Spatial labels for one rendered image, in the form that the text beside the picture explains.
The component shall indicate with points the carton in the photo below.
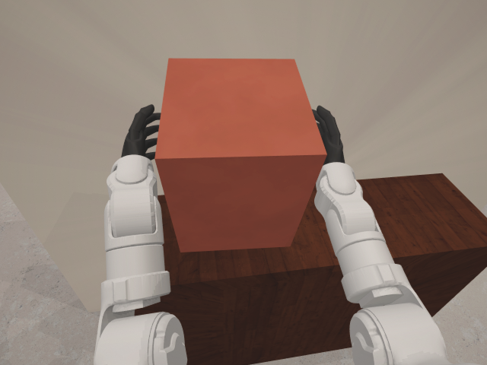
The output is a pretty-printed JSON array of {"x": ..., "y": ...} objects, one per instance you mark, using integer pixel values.
[{"x": 238, "y": 152}]

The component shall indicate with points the robot right hand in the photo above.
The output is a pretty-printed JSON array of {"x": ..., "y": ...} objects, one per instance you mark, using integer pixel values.
[{"x": 330, "y": 135}]

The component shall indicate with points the robot left hand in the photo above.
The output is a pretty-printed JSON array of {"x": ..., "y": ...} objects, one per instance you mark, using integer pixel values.
[{"x": 135, "y": 142}]

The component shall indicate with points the robot right forearm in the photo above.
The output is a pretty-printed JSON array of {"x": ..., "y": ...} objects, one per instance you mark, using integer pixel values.
[{"x": 370, "y": 276}]

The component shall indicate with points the robot left forearm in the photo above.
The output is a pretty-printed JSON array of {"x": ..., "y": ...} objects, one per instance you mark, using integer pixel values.
[{"x": 136, "y": 275}]

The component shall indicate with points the right robot upper arm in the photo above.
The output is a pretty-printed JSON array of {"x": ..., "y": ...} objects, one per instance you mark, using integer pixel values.
[{"x": 398, "y": 334}]

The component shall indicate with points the left robot upper arm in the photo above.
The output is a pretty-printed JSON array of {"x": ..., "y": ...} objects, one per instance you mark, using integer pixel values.
[{"x": 149, "y": 339}]

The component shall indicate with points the pedestal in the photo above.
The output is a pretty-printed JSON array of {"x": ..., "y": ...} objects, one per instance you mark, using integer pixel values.
[{"x": 247, "y": 306}]

